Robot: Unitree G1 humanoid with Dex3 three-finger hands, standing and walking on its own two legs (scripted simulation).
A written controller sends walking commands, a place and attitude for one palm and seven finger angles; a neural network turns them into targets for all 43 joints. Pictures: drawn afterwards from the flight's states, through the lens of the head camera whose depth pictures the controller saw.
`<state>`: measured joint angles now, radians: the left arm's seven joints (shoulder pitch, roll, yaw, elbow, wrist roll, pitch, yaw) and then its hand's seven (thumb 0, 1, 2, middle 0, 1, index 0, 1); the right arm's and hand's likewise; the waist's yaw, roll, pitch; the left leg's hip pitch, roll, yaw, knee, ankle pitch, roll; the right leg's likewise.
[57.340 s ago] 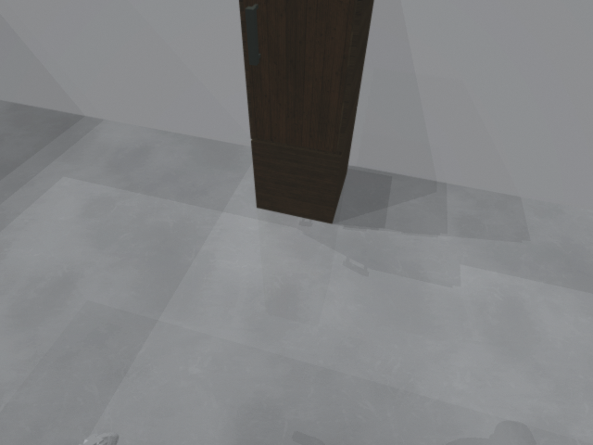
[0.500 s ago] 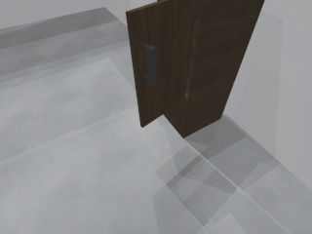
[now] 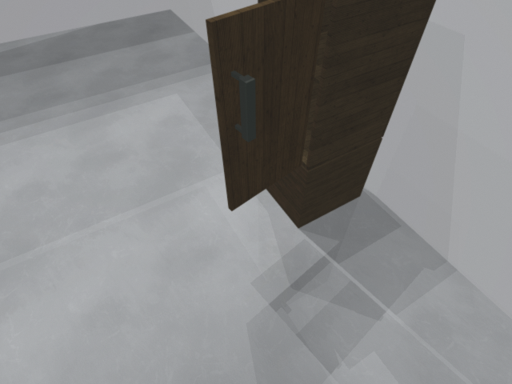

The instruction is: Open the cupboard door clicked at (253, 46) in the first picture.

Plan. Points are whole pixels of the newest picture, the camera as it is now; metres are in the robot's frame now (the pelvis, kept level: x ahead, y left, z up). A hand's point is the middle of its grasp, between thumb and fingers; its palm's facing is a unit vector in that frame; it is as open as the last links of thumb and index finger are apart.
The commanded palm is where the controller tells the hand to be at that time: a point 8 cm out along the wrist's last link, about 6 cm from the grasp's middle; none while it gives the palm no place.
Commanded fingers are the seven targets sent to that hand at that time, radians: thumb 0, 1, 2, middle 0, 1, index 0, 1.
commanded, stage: look to check the result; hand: left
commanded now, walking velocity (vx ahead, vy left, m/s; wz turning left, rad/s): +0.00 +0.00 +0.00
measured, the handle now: (242, 106) +0.69 +0.07 +0.05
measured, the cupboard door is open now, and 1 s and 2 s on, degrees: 100 100 100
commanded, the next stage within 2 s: stand and wait in 0.38 s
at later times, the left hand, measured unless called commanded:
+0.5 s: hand out of the picture +0.06 +0.20 -0.16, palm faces +0.02 -0.97 -0.26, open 7.4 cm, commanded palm none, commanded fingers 0.00 0.90 0.90 -0.20 -0.30 -0.20 -0.30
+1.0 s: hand out of the picture +0.09 +0.23 -0.15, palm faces +0.00 -0.95 -0.31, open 7.4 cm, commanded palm none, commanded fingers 0.00 0.90 0.90 -0.20 -0.30 -0.20 -0.30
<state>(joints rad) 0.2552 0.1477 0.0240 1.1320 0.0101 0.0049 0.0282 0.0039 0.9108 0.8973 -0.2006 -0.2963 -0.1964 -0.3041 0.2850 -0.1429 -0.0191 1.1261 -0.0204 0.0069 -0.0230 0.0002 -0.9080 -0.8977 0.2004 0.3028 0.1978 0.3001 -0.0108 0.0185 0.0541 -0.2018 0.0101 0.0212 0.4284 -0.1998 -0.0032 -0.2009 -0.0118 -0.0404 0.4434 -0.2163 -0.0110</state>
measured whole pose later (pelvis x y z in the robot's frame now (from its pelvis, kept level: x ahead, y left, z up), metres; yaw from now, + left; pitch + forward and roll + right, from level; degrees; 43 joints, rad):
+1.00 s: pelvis +0.03 -0.01 +0.01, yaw +0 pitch -1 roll +0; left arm 0.12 0.29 0.02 1.13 0.01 -0.01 0.01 0.00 0.91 0.90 -0.20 -0.30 -0.20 -0.30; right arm 0.13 -0.30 -0.02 1.12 -0.02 0.00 -0.01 0.00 -0.91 -0.90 0.20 0.30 0.20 0.30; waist -0.01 0.02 0.06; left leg -0.12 0.02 0.01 0.33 -0.19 -0.01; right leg -0.11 0.00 -0.05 0.34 -0.20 -0.02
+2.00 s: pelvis +0.04 +0.00 +0.01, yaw +0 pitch -1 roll +0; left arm 0.12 0.30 0.01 1.13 0.01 -0.01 0.01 0.00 0.91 0.90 -0.20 -0.30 -0.20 -0.30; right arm 0.13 -0.30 -0.01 1.13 -0.01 -0.01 -0.01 0.00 -0.90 -0.90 0.20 0.30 0.20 0.30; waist -0.01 0.00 0.06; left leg -0.08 0.01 0.02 0.30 -0.19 -0.01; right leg -0.08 0.00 -0.04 0.30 -0.20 -0.01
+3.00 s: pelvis +0.00 -0.01 -0.01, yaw -23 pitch +2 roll +0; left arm 0.17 0.26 0.10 0.93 0.02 0.07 -0.02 0.01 0.91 0.90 -0.20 -0.30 -0.20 -0.30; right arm 0.12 -0.19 -0.03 0.90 -0.03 0.00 -0.04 0.00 -0.91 -0.90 0.20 0.30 0.20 0.30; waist 0.03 -0.04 0.10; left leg -0.25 0.06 -0.01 0.52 -0.30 -0.04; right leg -0.51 0.07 0.07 0.97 -0.48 0.03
